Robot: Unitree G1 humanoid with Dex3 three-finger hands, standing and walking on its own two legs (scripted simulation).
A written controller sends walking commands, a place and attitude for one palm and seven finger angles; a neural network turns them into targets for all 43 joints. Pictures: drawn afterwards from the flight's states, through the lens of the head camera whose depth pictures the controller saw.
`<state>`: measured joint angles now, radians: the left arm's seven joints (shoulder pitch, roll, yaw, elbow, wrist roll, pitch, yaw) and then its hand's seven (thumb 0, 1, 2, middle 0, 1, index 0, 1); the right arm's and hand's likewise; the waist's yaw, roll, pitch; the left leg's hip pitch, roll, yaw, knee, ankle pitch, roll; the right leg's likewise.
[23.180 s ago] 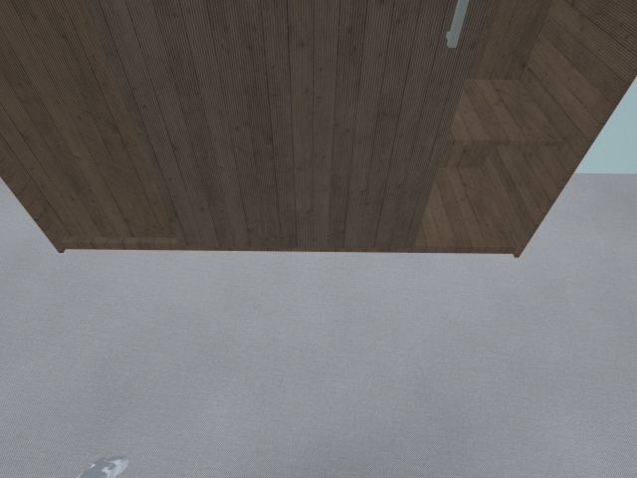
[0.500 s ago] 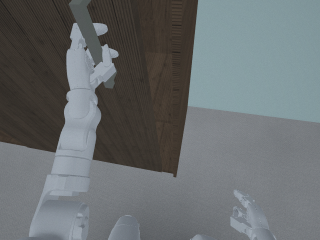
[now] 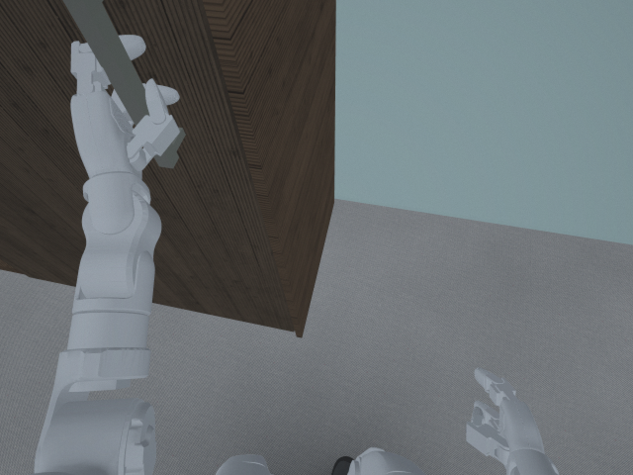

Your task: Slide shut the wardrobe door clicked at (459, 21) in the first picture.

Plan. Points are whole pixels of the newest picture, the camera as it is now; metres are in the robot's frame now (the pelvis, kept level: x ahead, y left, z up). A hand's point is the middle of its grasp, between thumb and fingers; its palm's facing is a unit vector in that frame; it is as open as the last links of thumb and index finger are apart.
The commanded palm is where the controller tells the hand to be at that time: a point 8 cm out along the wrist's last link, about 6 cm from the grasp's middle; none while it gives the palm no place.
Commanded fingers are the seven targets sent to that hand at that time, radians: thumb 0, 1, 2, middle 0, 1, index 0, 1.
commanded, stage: step sideways, sliding the door along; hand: left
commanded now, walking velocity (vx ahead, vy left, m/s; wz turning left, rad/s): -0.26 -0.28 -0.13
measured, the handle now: (141, 83) +0.45 +0.24 +0.20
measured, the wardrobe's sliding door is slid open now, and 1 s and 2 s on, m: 0.00 0.00 0.00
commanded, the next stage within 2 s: stop walking and hold the door there in 0.08 s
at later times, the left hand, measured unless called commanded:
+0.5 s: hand (160, 121) +0.42 +0.22 +0.18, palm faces +0.58 -0.74 -0.33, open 6.5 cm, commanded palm +0.37 +0.24 +0.18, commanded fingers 0.00 0.90 0.90 -0.45 -1.40 -0.45 -1.40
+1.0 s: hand (154, 125) +0.41 +0.22 +0.18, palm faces +0.40 -0.89 -0.23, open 6.5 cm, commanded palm +0.37 +0.25 +0.18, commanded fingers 0.00 0.90 0.90 -0.45 -1.40 -0.45 -1.40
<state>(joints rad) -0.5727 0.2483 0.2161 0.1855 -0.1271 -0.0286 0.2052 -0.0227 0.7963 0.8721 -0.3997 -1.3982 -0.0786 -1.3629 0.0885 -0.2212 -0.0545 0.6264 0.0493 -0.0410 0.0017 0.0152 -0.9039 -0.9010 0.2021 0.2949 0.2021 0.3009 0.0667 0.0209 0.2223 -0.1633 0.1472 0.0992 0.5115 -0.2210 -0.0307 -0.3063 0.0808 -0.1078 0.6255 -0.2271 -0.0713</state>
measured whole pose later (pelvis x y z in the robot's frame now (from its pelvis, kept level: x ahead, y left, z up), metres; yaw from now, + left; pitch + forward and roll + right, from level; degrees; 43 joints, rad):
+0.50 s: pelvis +0.03 -0.10 +0.02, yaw -6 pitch +1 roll +6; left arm -0.36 0.50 0.52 0.48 -0.05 -0.09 0.18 -0.14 0.65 0.82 -0.42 -1.38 -0.23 -1.33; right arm 0.09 -0.31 -0.02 0.64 0.05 -0.05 -0.04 0.01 -0.90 -0.90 0.20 0.29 0.20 0.30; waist 0.02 0.02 0.13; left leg -0.38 -0.04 0.07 0.86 -0.43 0.00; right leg -0.23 0.04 0.02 0.40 -0.18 -0.12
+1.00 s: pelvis +0.03 -0.03 +0.01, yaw -11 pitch -1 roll -1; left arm -0.22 0.47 0.41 0.35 -0.05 -0.11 0.14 -0.12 0.67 0.80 -0.45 -1.40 -0.22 -1.34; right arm 0.28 -0.27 0.01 0.68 0.05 -0.05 -0.08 0.02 -0.90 -0.90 0.20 0.29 0.20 0.30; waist -0.01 0.03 -0.04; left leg -0.21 -0.01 0.01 0.42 -0.20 0.03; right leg -0.19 0.11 0.09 0.36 -0.15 -0.05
